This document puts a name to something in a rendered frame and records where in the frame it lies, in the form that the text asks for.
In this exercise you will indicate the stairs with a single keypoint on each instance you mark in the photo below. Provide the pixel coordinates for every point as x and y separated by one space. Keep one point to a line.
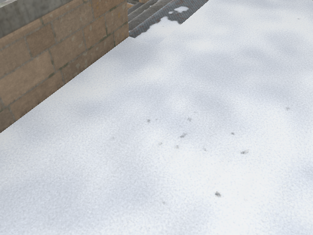
141 11

